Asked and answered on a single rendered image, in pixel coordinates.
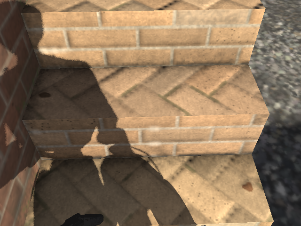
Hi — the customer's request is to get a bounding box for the left robot hand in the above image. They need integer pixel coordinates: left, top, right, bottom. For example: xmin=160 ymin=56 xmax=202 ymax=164
xmin=60 ymin=213 xmax=103 ymax=226

